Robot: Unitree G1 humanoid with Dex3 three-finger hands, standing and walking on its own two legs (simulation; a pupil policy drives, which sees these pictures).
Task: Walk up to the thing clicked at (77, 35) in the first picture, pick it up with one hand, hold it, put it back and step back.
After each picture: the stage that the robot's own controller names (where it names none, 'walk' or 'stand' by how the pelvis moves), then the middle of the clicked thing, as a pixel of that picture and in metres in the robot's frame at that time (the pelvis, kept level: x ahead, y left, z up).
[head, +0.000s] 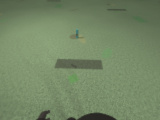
stand; (77, 33) +2.09 +0.43 -0.66
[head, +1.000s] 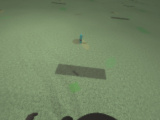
walk; (80, 38) +1.98 +0.24 -0.64
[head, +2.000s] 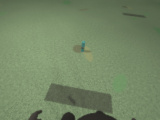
walk; (83, 46) +1.41 +0.16 -0.64
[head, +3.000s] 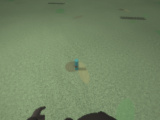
walk; (76, 64) +0.96 +0.21 -0.64
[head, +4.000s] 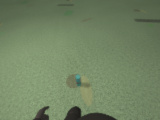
walk; (78, 80) +0.63 +0.21 -0.64
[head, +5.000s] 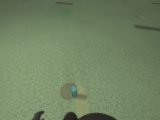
stand; (74, 92) +0.45 +0.17 -0.63
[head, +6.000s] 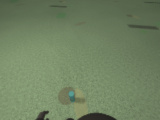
stand; (72, 97) +0.41 +0.20 -0.65
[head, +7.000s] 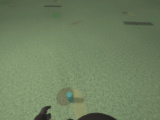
stand; (70, 97) +0.39 +0.23 -0.66
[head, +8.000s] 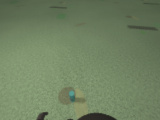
stand; (72, 96) +0.42 +0.20 -0.66
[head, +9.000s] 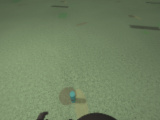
stand; (72, 97) +0.41 +0.19 -0.66
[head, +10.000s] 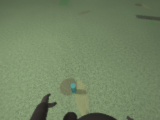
go down; (73, 88) +0.44 +0.18 -0.64
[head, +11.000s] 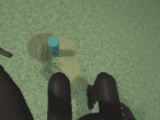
go down; (54, 48) +0.50 +0.23 -0.22
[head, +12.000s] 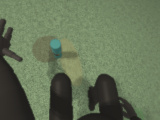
close in; (57, 50) +0.50 +0.23 -0.24
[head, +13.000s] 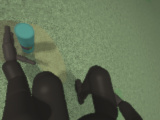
close; (27, 41) +0.48 +0.27 -0.16
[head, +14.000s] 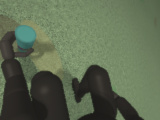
lift; (25, 42) +0.46 +0.27 -0.17
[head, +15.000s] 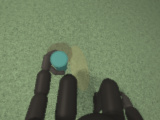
lift; (60, 64) +0.35 +0.21 -0.02
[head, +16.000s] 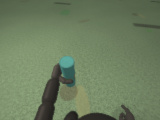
hold; (69, 74) +0.31 +0.14 +0.09
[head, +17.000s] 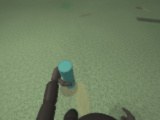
hold; (68, 76) +0.31 +0.15 +0.04
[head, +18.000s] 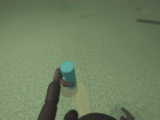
hold; (69, 77) +0.31 +0.14 +0.04
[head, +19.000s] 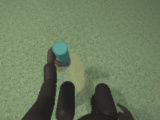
crouch; (63, 57) +0.43 +0.17 -0.03
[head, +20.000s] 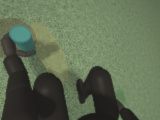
lower; (26, 45) +0.46 +0.27 -0.16
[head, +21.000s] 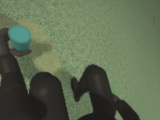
lower; (21, 44) +0.45 +0.27 -0.18
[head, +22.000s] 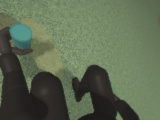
lower; (23, 43) +0.46 +0.27 -0.17
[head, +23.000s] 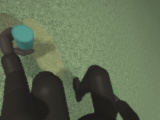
lower; (25, 43) +0.45 +0.27 -0.17
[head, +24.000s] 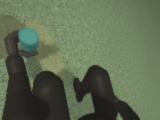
loosen; (29, 45) +0.45 +0.26 -0.17
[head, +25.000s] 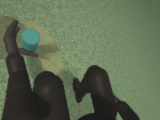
withdraw; (30, 45) +0.46 +0.25 -0.18
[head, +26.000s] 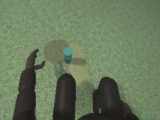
walk; (67, 56) +0.48 +0.19 -0.25
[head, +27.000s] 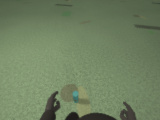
stand; (75, 97) +0.41 +0.14 -0.59
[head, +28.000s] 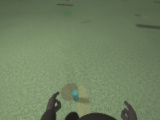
stand; (75, 96) +0.42 +0.15 -0.60
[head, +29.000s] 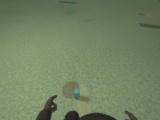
stand; (76, 94) +0.42 +0.15 -0.61
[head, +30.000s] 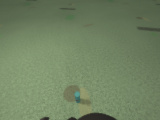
walk; (77, 97) +0.43 +0.15 -0.66
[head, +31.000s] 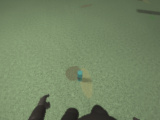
walk; (79, 76) +0.59 +0.11 -0.63
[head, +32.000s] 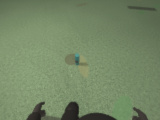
walk; (77, 59) +0.89 +0.23 -0.62
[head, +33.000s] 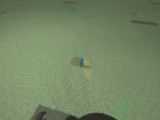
stand; (81, 61) +1.05 +0.16 -0.65
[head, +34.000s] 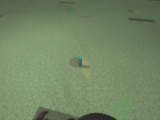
stand; (80, 62) +1.04 +0.19 -0.66
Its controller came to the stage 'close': yes
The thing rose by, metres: 0.69
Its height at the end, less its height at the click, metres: +0.00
